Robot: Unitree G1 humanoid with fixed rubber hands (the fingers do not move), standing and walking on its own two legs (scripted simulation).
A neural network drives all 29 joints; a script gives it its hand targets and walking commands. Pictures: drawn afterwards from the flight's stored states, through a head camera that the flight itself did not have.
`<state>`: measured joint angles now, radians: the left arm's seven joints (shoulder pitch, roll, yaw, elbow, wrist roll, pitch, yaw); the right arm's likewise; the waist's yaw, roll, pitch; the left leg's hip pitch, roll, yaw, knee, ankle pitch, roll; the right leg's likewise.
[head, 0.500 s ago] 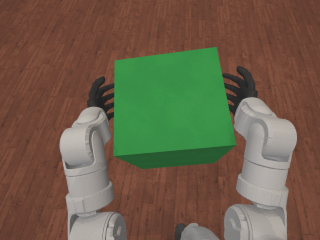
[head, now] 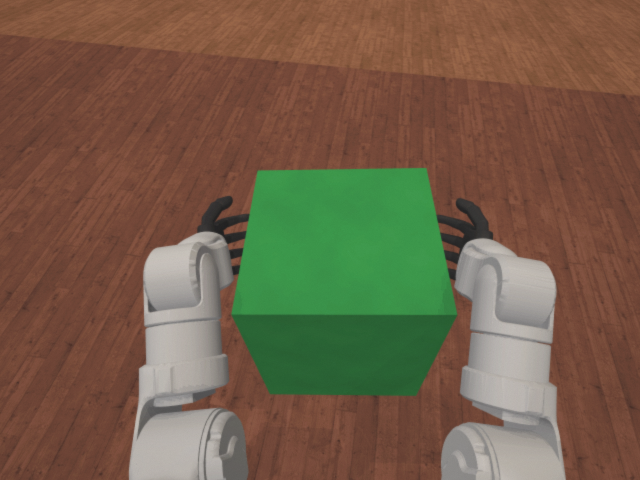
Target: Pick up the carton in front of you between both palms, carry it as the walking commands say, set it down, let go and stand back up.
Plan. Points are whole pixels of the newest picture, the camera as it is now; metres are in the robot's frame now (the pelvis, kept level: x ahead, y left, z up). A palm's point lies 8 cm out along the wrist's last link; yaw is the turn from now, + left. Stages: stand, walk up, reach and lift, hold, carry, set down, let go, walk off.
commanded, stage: carry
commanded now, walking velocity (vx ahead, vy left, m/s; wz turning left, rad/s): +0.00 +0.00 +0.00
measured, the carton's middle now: (341, 290) +0.36 +0.00 +0.06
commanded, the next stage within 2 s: none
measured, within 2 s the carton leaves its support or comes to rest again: neither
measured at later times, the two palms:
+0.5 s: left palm (224, 287) +0.32 +0.15 +0.11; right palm (477, 279) +0.33 -0.15 +0.12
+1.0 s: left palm (223, 305) +0.29 +0.14 +0.11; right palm (491, 302) +0.29 -0.16 +0.13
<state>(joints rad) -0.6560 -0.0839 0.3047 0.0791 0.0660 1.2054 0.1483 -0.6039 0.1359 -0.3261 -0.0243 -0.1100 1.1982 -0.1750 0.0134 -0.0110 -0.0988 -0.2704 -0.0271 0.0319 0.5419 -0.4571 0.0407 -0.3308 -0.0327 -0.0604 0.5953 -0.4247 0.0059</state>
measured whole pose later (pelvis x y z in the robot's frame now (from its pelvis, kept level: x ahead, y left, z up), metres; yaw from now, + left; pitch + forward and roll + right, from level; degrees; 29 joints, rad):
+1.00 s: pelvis -0.03 -0.01 +0.00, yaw +0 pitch +0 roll -1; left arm -0.50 -0.10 0.28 0.07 0.10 1.12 0.13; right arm -0.52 0.15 -0.28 0.06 -0.10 1.11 -0.18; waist -0.01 -0.01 -0.07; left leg -0.23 -0.01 0.03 0.50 -0.39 0.02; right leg -0.28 -0.02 -0.07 0.52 -0.37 -0.01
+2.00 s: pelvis -0.05 -0.03 +0.00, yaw +0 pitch +0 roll -1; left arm -0.49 -0.10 0.26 0.01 0.08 1.12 0.13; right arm -0.50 0.15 -0.27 -0.01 -0.09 1.08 -0.17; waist 0.00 0.01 -0.04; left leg -0.27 0.00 0.02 0.51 -0.37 0.01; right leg -0.32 -0.01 -0.08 0.54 -0.35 -0.03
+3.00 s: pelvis -0.02 -0.02 +0.00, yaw +0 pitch +1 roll -1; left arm -0.47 -0.10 0.26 0.03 0.09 1.12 0.12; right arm -0.49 0.15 -0.26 0.01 -0.10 1.09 -0.17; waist 0.01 0.01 -0.07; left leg -0.25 -0.02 0.03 0.52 -0.42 0.02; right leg -0.31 -0.03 -0.07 0.58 -0.41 -0.01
